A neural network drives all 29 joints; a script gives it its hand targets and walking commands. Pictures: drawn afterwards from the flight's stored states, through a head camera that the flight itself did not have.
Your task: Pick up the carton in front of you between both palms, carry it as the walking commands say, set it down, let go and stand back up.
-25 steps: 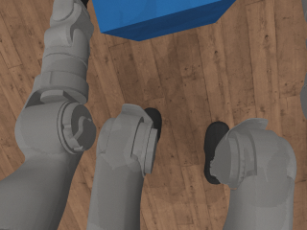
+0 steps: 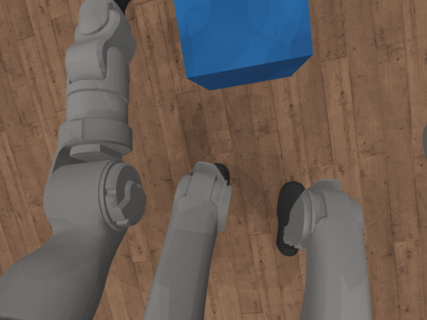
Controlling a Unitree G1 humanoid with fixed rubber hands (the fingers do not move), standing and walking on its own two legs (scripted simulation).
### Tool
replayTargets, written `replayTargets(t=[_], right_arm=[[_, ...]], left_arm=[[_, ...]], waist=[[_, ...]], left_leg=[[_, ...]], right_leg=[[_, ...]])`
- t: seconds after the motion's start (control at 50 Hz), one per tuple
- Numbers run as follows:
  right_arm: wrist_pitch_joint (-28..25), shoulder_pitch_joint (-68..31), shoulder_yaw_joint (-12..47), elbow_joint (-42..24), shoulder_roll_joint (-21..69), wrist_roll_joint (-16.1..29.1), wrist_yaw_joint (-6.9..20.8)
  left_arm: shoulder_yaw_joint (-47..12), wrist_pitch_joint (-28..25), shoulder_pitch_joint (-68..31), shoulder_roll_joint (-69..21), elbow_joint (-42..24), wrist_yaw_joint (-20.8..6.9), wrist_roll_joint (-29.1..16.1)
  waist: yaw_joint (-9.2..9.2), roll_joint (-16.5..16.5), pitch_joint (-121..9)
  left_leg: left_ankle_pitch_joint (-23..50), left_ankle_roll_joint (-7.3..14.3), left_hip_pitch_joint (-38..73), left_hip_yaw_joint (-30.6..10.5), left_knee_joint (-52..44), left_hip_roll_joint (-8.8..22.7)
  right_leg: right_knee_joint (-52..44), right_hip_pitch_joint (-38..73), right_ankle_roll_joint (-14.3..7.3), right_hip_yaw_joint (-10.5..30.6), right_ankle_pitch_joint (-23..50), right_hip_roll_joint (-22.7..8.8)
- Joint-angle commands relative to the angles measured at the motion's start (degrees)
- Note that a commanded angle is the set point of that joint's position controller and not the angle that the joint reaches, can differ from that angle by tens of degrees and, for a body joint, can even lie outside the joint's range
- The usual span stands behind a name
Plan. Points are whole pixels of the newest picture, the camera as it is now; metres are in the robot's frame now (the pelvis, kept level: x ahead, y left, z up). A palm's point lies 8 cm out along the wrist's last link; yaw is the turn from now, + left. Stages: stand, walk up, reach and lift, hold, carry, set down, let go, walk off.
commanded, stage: set down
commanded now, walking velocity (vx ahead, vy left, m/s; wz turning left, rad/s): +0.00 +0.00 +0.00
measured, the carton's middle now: (242, 27) +0.58 +0.07 -0.34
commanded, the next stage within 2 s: let go in 0.58 s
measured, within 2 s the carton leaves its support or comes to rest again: neither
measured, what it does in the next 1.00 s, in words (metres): rises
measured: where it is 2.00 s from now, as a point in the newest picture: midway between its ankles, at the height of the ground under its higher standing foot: (249, 220)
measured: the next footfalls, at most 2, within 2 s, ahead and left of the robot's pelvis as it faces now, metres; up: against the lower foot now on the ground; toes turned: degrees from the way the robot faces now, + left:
none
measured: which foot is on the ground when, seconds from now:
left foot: down 0.00-1.00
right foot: down 0.00-1.00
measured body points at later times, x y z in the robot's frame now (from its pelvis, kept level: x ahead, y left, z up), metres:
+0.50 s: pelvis +0.03 +0.00 +0.13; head +0.37 -0.01 +0.41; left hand +0.55 +0.24 +0.03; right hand +0.65 -0.15 +0.02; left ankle +0.12 +0.12 -0.43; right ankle +0.09 -0.11 -0.43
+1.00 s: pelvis +0.07 +0.01 +0.24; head +0.32 -0.01 +0.62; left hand +0.46 +0.23 +0.14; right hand +0.50 -0.20 +0.13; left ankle +0.12 +0.12 -0.43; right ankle +0.09 -0.11 -0.43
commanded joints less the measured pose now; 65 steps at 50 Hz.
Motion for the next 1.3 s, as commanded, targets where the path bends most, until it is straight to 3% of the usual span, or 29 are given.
replayTargets(t=[0.0, 0.02, 0.06, 0.12, 0.16, 0.2, 0.22, 0.32, 0.34, 0.36, 0.38, 0.4, 0.44, 0.46, 0.6, 0.62, 0.74, 0.76, 0.78, 0.8, 0.82, 0.86, 0.92, 0.94, 0.98, 1.1, 1.14, 1.22, 1.28], right_arm=[[-0.8, -13.8, -2.4, -3.0, -1.9, -1.5, 0.8], [-0.9, -15.4, -3.2, -5.1, -2.4, -3.0, 1.1], [-0.5, -15.0, -3.2, -7.1, -4.9, -2.8, 1.2], [-0.3, -16.1, -5.1, -11.3, -7.0, -4.3, 0.9], [0.1, -14.7, -5.6, -10.6, -5.0, -2.8, 0.8], [0.6, -16.7, -5.2, -16.3, -7.1, -3.5, 0.6], [1.6, -16.6, -3.0, -16.5, -3.9, -2.0, 0.5], [2.6, -13.7, -4.5, -14.3, -3.5, -3.2, 1.7], [2.5, -12.2, -5.2, -12.2, -2.1, -3.8, 1.6], [2.0, -11.5, -5.0, -17.5, -2.3, -5.2, 1.6], [1.5, -11.1, -4.0, -17.9, -0.7, -3.7, 1.4], [1.3, -8.9, -7.4, -13.3, -1.8, -6.5, 1.4], [0.9, -8.5, -8.9, -12.9, -2.3, -6.6, 1.6], [0.8, -6.9, -7.9, -15.1, 0.7, -6.3, 1.3], [-1.5, -2.5, -11.1, -13.6, 1.6, -9.3, 1.4], [-1.6, -0.2, -12.2, -14.3, 0.8, -10.4, 1.4], [-3.4, 18.5, -17.0, -20.8, 9.0, -13.9, -2.6], [-4.3, 20.2, -18.2, -24.2, 10.6, -11.3, -3.7], [-4.9, 23.3, -18.9, -23.3, 12.7, -13.2, -4.4], [-4.9, 25.3, -18.7, -26.8, 13.2, -13.8, -5.6], [-5.2, 28.4, -18.0, -28.7, 14.2, -13.5, -6.3], [-5.6, 34.6, -17.4, -34.4, 16.5, -12.0, -7.8], [-6.3, 44.2, -14.4, -39.9, 17.0, -9.2, -8.9], [-6.9, 47.0, -13.4, -40.8, 16.5, -8.9, -9.0], [-7.4, 52.7, -14.8, -38.5, 18.5, -9.0, -8.6], [-10.5, 67.2, -11.8, -38.1, 16.4, -8.0, -6.9], [-11.6, 71.3, -12.8, -39.6, 16.4, -7.3, -6.5], [-14.0, 81.4, -10.4, -40.5, 16.0, -5.0, -5.3], [-15.3, 87.3, -10.4, -41.2, 15.9, -4.6, -5.0]], left_arm=[[2.8, -0.9, -11.1, 8.0, -6.0, -0.7, 2.7], [1.4, -0.8, -11.3, 3.7, -6.0, -1.3, 2.2], [2.6, -0.8, -8.8, 6.0, -7.8, -1.2, 2.9], [1.2, -0.2, -8.4, 3.3, -10.9, -1.0, 1.3], [1.4, 0.2, -9.5, 6.3, -12.9, -1.1, 1.9], [0.5, 0.9, -8.8, 7.3, -18.1, -0.7, 0.5], [1.8, 1.6, -5.7, 9.1, -14.2, -1.0, 2.2], [-0.8, 3.0, -4.6, 4.8, -14.3, -1.2, -0.6], [1.5, 2.6, -4.4, 5.4, -13.4, -1.7, 0.8], [1.2, 1.7, -1.5, 7.2, -16.4, -2.0, 0.8], [2.2, 1.1, -0.5, 6.8, -15.4, -2.4, 1.8], [0.3, 1.1, -1.5, 5.6, -15.4, -2.7, 2.0], [2.6, 1.0, -0.1, 5.5, -17.4, -2.9, 3.3], [1.9, 0.9, 0.7, 6.4, -15.8, -3.0, 2.9], [3.5, -1.7, 4.4, 3.0, -15.3, -4.3, 6.1], [2.8, -1.8, 7.8, 2.8, -15.8, -4.5, 5.9], [-0.6, -4.1, 22.1, 2.5, -17.6, -9.1, 8.4], [-3.9, -5.0, 26.2, 0.4, -16.6, -10.1, 8.5], [-2.8, -5.5, 25.5, 2.2, -16.7, -10.7, 8.7], [-0.9, -6.5, 29.5, 4.9, -20.1, -11.3, 11.7], [-3.4, -6.6, 29.5, 4.4, -20.3, -12.4, 10.8], [-4.1, -6.7, 35.6, 5.8, -20.1, -13.7, 12.7], [-7.9, -7.4, 44.3, 6.7, -22.8, -15.6, 9.6], [-9.0, -7.8, 47.2, 5.2, -19.9, -16.4, 8.2], [-11.9, -8.6, 50.7, 6.3, -21.8, -17.3, 8.4], [-14.1, -11.1, 64.0, 4.6, -22.6, -17.0, 5.5], [-17.9, -12.0, 67.9, 5.6, -22.8, -16.7, 4.0], [-19.7, -13.8, 77.2, 5.6, -25.2, -15.5, 3.2], [-20.8, -14.2, 82.6, 6.8, -25.5, -14.6, 3.2]], waist=[[3.15, -11.3, -62.4], [1.51, -10.5, -62.2], [5.39, -9.8, -67.1], [1.91, -8.2, -72.1], [4.48, -7.3, -75.3], [2.56, -10.7, -83.3], [6.12, -13.0, -82.3], [2.74, -12.6, -75.8], [5.80, -12.1, -75.3], [3.16, -14.7, -79.0], [7.60, -13.4, -77.7], [3.36, -11.4, -75.5], [4.22, -10.0, -77.4], [1.90, -12.5, -76.7], [3.87, -9.3, -71.4], [0.91, -9.4, -75.7], [-2.79, -10.8, -79.5], [0.26, -5.3, -76.3], [-2.57, -8.8, -75.1], [1.17, -5.8, -77.0], [-3.35, -4.3, -74.7], [0.68, -1.2, -72.1], [-0.62, -1.0, -71.5], [-2.78, -5.5, -64.5], [-2.77, -0.2, -59.3], [-2.81, -1.4, -44.2], [-5.37, -0.5, -43.8], [-3.22, 4.2, -41.5], [-5.83, 5.6, -36.0]], left_leg=[[16.2, -1.3, 29.9, 4.4, -10.0, -0.5], [17.6, -1.8, 30.5, 3.7, -12.0, -0.6], [18.7, -2.0, 33.7, 5.2, -12.2, -0.7], [23.5, -2.6, 38.5, 4.5, -15.4, -0.9], [24.8, -2.5, 41.5, 5.4, -16.5, -0.7], [27.8, -2.8, 43.9, 5.6, -19.0, -1.3], [26.7, -2.4, 40.1, 6.9, -20.4, -1.5], [24.0, -2.2, 40.5, 5.3, -27.2, -1.0], [24.9, -2.1, 41.7, 6.2, -27.4, -1.6], [27.8, -1.7, 41.7, 5.4, -28.2, -1.6], [30.5, -1.4, 44.0, 6.2, -29.2, -1.9], [31.3, -2.1, 45.0, 5.5, -30.6, -1.5], [31.4, -2.6, 47.0, 6.1, -32.2, -1.7], [31.1, -1.9, 47.3, 5.3, -34.3, -1.2], [33.2, -1.9, 59.2, 4.4, -41.8, -1.0], [32.7, -2.9, 57.1, 4.8, -42.5, -0.7], [36.3, -1.6, 57.2, 4.5, -47.7, -1.0], [38.0, -1.4, 59.9, 4.1, -49.5, -0.7], [37.1, -1.0, 62.1, 2.9, -50.5, 0.0], [38.6, -0.7, 65.3, 3.0, -50.5, -0.6], [37.8, -1.3, 65.6, 3.3, -52.3, -0.6], [40.9, -0.7, 73.8, 3.3, -52.6, 0.0], [39.2, 0.5, 84.0, 1.7, -55.8, -0.1], [37.0, 1.1, 83.2, 0.5, -56.2, 0.6], [31.1, 0.4, 85.5, -0.6, -60.5, 1.1], [27.1, 0.0, 94.8, -2.1, -65.3, 2.6], [31.9, 0.0, 100.9, -3.3, -66.3, 3.1], [42.1, -0.4, 110.7, -4.0, -68.5, 3.5], [46.5, -0.6, 113.0, -4.3, -69.4, 3.4]], right_leg=[[-12.0, 33.3, 0.2, -0.3, 13.8, 1.0], [-13.3, 32.1, 0.0, -0.9, 13.9, 1.2], [-14.7, 34.1, 0.3, 0.0, 14.0, 0.8], [-15.7, 38.5, 0.2, -1.6, 19.3, 1.7], [-19.5, 39.7, 0.4, -0.5, 19.9, 1.9], [-20.2, 49.1, 0.4, -2.0, 25.1, 2.5], [-21.1, 54.2, 0.6, -0.3, 28.1, 2.3], [-27.3, 57.5, 0.5, -1.3, 25.7, 1.7], [-28.6, 56.5, 1.2, -0.2, 25.4, 1.8], [-28.5, 59.1, 1.6, -0.5, 30.1, 1.8], [-30.2, 60.5, 1.6, 0.3, 32.5, 2.1], [-31.7, 56.7, 1.3, -0.4, 30.7, 1.7], [-34.5, 59.3, 1.0, 0.3, 30.6, 1.7], [-35.7, 61.6, 1.4, 0.1, 32.9, 2.5], [-45.5, 61.0, 1.4, 0.1, 29.8, 2.0], [-45.6, 67.2, 1.2, 0.6, 33.6, 1.7], [-51.1, 81.1, 1.8, 2.9, 50.5, 1.0], [-51.7, 79.5, 1.9, 2.4, 51.5, 1.3], [-52.0, 78.1, 2.7, 1.2, 47.7, 1.1], [-53.6, 77.5, 2.7, 2.8, 46.4, 0.9], [-55.4, 80.1, 2.1, 3.0, 48.4, 1.1], [-58.6, 75.6, 2.5, 2.7, 42.9, 0.9], [-62.0, 78.4, 2.4, 1.4, 37.1, 1.4], [-62.7, 75.2, 3.4, -0.3, 35.9, 1.5], [-64.9, 77.8, 2.1, -0.3, 26.5, 1.2], [-70.6, 77.6, 2.1, -1.1, 17.9, 0.6], [-71.4, 79.5, 2.0, -1.6, 21.6, 1.2], [-74.7, 82.9, 1.1, -1.5, 24.3, 1.2], [-77.2, 84.1, 0.8, -0.9, 26.5, 1.0]])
